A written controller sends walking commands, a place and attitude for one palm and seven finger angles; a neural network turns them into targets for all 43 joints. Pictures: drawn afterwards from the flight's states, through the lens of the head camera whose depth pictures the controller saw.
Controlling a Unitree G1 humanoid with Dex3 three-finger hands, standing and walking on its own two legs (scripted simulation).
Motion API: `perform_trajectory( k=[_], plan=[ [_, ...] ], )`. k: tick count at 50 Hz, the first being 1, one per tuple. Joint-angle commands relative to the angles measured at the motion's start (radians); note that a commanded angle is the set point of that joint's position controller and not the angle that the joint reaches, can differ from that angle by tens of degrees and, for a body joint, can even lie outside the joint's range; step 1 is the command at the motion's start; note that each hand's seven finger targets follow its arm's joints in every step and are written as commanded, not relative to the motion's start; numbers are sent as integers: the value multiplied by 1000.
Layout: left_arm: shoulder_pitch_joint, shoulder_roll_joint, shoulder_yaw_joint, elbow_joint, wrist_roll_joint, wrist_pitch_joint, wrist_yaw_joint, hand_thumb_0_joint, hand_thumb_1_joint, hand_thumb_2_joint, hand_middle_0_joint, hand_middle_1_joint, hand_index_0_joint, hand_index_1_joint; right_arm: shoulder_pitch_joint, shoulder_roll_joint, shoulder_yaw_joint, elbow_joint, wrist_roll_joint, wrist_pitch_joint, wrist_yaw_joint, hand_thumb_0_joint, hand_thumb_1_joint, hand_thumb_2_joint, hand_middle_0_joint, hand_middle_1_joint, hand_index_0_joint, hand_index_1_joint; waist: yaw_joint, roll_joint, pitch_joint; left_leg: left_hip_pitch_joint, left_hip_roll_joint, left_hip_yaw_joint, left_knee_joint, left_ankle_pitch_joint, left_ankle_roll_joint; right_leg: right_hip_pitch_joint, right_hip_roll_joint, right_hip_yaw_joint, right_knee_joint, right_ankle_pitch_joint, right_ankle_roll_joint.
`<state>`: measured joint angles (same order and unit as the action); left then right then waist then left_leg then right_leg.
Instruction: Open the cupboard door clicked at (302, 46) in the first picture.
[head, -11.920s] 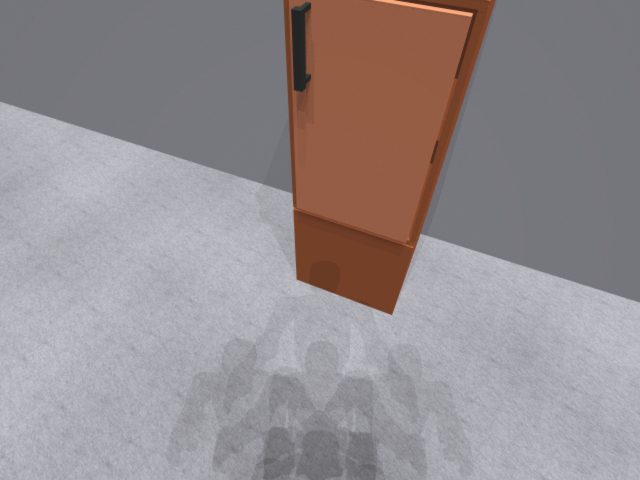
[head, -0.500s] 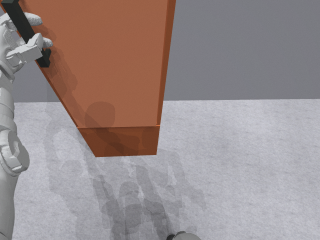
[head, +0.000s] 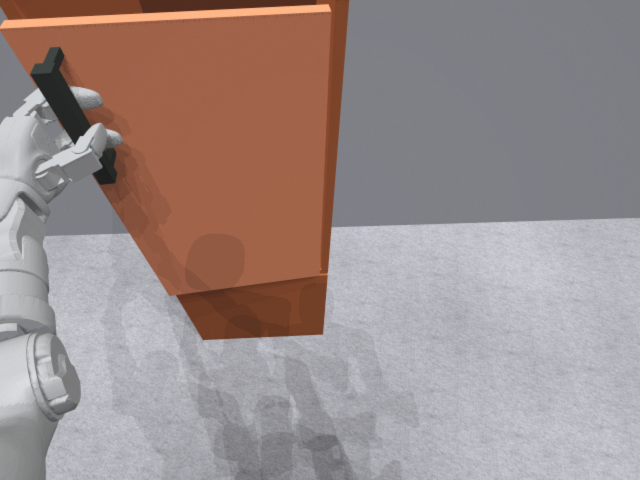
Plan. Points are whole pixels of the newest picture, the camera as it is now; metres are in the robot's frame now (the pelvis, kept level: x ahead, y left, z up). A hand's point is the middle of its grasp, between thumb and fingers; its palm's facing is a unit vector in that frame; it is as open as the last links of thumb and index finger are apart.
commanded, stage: pull the door open along its arc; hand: left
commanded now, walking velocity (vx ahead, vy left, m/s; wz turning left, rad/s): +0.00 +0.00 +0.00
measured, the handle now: (83, 121) +0.52 +0.26 +0.16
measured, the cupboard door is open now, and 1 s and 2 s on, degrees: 6 54 54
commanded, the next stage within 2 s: open thumb and fingers to let go in 0.74 s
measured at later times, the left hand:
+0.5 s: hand (153, 242) +0.33 +0.14 +0.17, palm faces +0.41 -0.91 +0.02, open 6.1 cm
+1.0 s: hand (229, 285) +0.28 +0.07 +0.16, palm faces +0.37 -0.93 -0.01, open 6.0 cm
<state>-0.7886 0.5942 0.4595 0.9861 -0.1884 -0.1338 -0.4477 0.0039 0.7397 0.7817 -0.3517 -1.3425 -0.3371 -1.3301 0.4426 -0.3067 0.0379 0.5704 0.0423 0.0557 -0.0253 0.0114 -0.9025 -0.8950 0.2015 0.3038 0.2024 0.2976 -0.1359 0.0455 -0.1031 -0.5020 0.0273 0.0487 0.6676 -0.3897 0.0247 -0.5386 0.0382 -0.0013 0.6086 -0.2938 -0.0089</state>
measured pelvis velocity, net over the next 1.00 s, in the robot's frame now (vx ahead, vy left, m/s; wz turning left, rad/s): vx -0.03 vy -0.03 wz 0.09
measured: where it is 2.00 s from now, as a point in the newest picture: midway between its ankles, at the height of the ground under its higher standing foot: outside the picture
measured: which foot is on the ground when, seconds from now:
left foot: down 0.00-1.00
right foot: down 0.00-1.00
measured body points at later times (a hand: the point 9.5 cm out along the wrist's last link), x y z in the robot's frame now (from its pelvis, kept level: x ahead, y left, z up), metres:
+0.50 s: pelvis -0.01 -0.02 +0.01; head -0.02 -0.04 +0.46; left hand +0.31 +0.19 +0.17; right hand +0.20 -0.22 -0.07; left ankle -0.05 +0.10 -0.72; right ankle -0.01 -0.12 -0.72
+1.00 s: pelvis -0.03 -0.03 +0.02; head -0.06 -0.06 +0.46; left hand +0.26 +0.12 +0.17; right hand +0.18 -0.22 -0.08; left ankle -0.05 +0.10 -0.72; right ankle -0.01 -0.12 -0.72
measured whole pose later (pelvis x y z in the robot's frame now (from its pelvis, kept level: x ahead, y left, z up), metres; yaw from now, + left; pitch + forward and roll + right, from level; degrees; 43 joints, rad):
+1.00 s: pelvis -0.03 -0.03 +0.02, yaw +5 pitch -5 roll +0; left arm -0.16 -0.08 -0.15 -0.04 -0.02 0.28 0.46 0.01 0.68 0.79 -0.38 -1.33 -0.38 -1.33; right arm 0.12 -0.18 0.04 0.67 -0.02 0.07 -0.04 0.02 -0.90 -0.90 0.20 0.30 0.20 0.30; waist 0.03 0.06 -0.01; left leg -0.13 0.01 -0.03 0.49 -0.28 -0.02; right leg -0.15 0.03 -0.08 0.47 -0.24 -0.05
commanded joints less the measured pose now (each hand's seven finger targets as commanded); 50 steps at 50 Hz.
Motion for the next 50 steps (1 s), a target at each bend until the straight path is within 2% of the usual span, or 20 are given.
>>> perform_trajectory(
  k=[1,4,5,6,7,9,11,13,14,17,20,24,27,33,37,38,39,42,45,50],
  plan=[
    [-99,288,79,-383,-68,-6,6,0,900,900,-400,-1350,-400,-1350,-18,-149,-63,-152,14,-53,2,0,-900,-900,200,300,200,300,120,28,-387,192,-9,-48,-50,625,12,335,-11,-21,3,572,-12],
    [23,251,89,-510,-89,40,26,0,900,900,-400,-1350,-400,-1350,-62,-137,-61,-181,21,-61,4,0,-900,-900,200,300,200,300,133,4,-355,196,-12,-37,-64,619,14,361,-13,-21,-2,584,-11],
    [1,244,213,-598,-122,68,166,0,900,900,-400,-1350,-400,-1350,-109,-94,-53,-190,16,-76,13,0,-900,-900,200,300,200,300,215,-20,-322,141,-22,-46,-71,573,1,355,-9,-36,-14,531,-8],
    [64,134,133,-612,-111,101,236,0,900,900,-400,-1350,-400,-1350,-128,-95,-54,-185,12,-83,20,0,-900,-900,200,300,200,300,180,-3,-285,158,-19,-38,-92,541,-6,344,-8,-41,-19,501,-9],
    [116,77,122,-673,-110,119,295,0,900,900,-400,-1350,-400,-1350,-137,-89,-60,-183,13,-90,25,0,-900,-900,200,300,200,300,182,-32,-279,160,-20,-34,-95,528,-9,351,-9,-45,-26,492,-8],
    [171,1,82,-822,-82,140,406,0,900,900,-400,-1350,-400,-1350,-173,-75,-64,-176,12,-95,27,0,-900,-900,200,300,200,300,186,-28,-310,192,-17,-25,-94,557,-9,378,-12,-41,-30,506,-8],
    [192,-99,27,-926,-51,172,513,0,900,900,-400,-1350,-400,-1350,-218,-56,-62,-158,7,-98,28,0,-900,-900,200,300,200,300,186,-24,-291,204,-17,-23,-106,547,-14,391,-17,-42,-38,514,-8],
    [201,-184,-29,-1019,-11,199,619,0,900,900,-400,-1350,-400,-1350,-260,-40,-61,-140,-1,-99,26,0,-900,-900,200,300,200,300,188,-20,-289,225,-15,-21,-119,535,-20,408,-22,-40,-47,502,-11],
    [223,-228,-67,-1038,15,216,668,0,900,900,-400,-1350,-400,-1350,-280,-35,-60,-131,-5,-98,23,0,-900,-900,200,300,200,300,178,-65,-261,225,-12,-23,-121,506,-17,400,-22,-41,-59,482,-9],
    [218,-331,-193,-1125,100,275,775,0,900,900,-400,-1350,-400,-1350,-324,-18,-53,-114,-21,-86,14,0,-900,-900,200,300,200,300,165,-26,-246,261,-17,-20,-143,474,-20,418,-38,-32,-78,461,-12],
    [238,-411,-302,-1183,138,313,795,0,900,900,-400,-1350,-400,-1350,-350,-10,-47,-111,-32,-72,-4,0,-900,-900,200,300,200,300,149,-94,-230,300,-17,-25,-157,450,-12,438,-44,-29,-105,461,-11],
    [209,-487,-390,-1201,137,342,790,0,900,900,-400,-1350,-400,-1350,-402,4,-30,-97,-38,-63,-30,0,-900,-900,200,300,200,300,142,-94,-149,330,-28,-32,-178,370,-10,425,-51,-23,-159,376,-11],
    [268,-552,-440,-1229,132,345,794,0,900,900,-400,-1350,-400,-1350,-428,21,-22,-100,-45,-70,-33,0,-900,-900,200,300,200,300,161,-81,-140,353,-35,-35,-190,363,-12,437,-54,-27,-169,356,-13],
    [394,-650,-560,-1346,154,345,814,0,900,900,-400,-1350,-400,-1350,-462,42,-22,-109,-53,-71,-9,0,-900,-900,200,300,200,300,171,-85,-113,374,-35,-44,-193,368,-14,446,-59,-33,-179,349,-16],
    [520,-680,-606,-1439,181,349,847,0,900,900,-400,-1350,-400,-1350,-480,54,-27,-124,-63,-65,11,0,-900,-900,200,300,200,300,185,-110,-118,378,-34,-45,-187,380,-12,463,-63,-31,-183,355,-17],
    [512,-677,-612,-1443,190,354,858,0,900,900,-400,-1350,-400,-1350,-485,55,-25,-122,-62,-59,13,0,-900,-900,200,300,200,300,183,-102,-108,371,-36,-43,-189,361,-12,456,-65,-27,-190,331,-17],
    [494,-665,-610,-1416,200,358,870,0,900,900,-400,-1350,-400,-1350,-488,55,-23,-111,-64,-54,11,0,-900,-900,200,300,200,300,177,-142,-73,359,-34,-52,-190,337,-11,441,-65,-23,-210,287,-16],
    [324,-637,-583,-1324,222,366,914,0,900,900,-400,-1350,-400,-1350,-517,59,-15,-83,-65,-45,-3,0,-900,-900,200,300,200,300,158,-135,-8,349,-47,-49,-186,246,-3,373,-78,10,-278,95,-15],
    [269,-635,-557,-1260,213,359,932,0,690,810,-385,-1327,-385,-1327,-525,71,-17,-74,-64,-49,-14,0,-900,-900,200,300,200,300,178,-128,-37,365,-51,-48,-200,213,-2,387,-82,27,-311,11,-17],
    [268,-673,-572,-1215,183,337,912,0,340,660,-360,-1290,-360,-1290,-513,70,-14,-71,-64,-46,-17,0,-900,-900,200,300,200,300,179,-112,-71,375,-49,-49,-222,253,-7,427,-74,-1,-281,107,-18]
  ],
)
